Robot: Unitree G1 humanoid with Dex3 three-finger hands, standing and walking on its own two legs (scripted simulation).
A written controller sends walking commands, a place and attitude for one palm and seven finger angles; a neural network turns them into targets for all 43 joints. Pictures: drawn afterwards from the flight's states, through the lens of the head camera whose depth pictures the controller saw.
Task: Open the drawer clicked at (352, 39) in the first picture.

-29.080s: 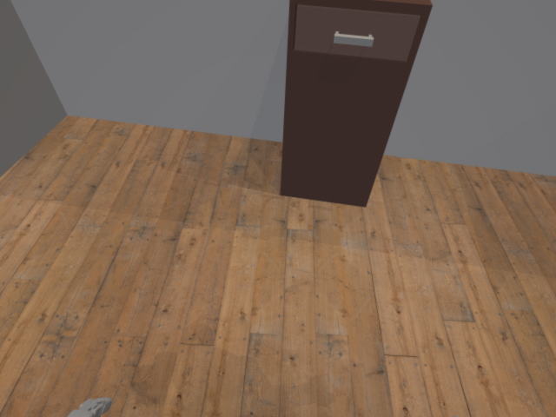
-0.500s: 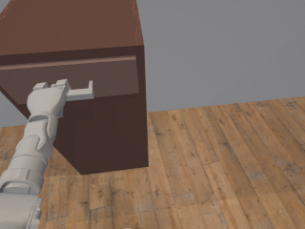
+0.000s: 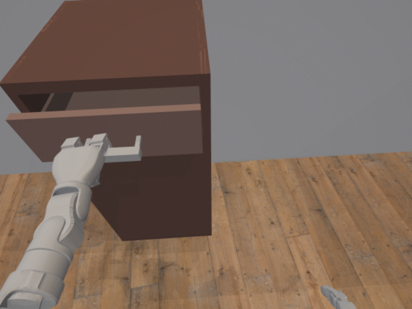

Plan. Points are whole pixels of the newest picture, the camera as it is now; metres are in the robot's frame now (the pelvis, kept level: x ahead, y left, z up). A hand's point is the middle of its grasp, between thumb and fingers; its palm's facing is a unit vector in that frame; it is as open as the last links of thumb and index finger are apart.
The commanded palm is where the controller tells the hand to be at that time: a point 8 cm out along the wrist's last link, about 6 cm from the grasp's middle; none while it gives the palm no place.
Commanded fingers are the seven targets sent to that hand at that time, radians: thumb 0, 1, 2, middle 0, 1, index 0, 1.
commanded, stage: pull the drawer open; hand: left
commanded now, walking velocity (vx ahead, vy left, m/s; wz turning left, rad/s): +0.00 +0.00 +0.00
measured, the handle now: (112, 148) +0.42 +0.23 +0.07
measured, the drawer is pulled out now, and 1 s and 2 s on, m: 0.07 0.20 0.30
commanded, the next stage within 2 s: none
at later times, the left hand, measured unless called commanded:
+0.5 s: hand (86, 203) +0.30 +0.25 +0.04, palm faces +0.00 -0.07 -1.00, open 5.8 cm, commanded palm +0.27 +0.24 +0.10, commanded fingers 0.00 0.90 0.90 -0.40 -1.35 -0.40 -1.35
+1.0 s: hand (78, 235) +0.24 +0.25 +0.04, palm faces +0.03 -0.09 -1.00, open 5.8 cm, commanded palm +0.21 +0.24 +0.10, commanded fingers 0.00 0.90 0.90 -0.40 -1.35 -0.40 -1.35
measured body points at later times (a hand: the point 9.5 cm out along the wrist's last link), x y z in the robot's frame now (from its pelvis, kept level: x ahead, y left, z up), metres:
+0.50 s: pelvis +0.00 -0.01 +0.00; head +0.03 -0.04 +0.45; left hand +0.30 +0.25 +0.10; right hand +0.17 -0.26 -0.11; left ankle +0.01 +0.11 -0.71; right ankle -0.04 -0.13 -0.71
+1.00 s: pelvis +0.00 -0.01 +0.00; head +0.02 -0.04 +0.45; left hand +0.23 +0.25 +0.10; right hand +0.21 -0.23 -0.10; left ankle +0.01 +0.11 -0.71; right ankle -0.04 -0.13 -0.71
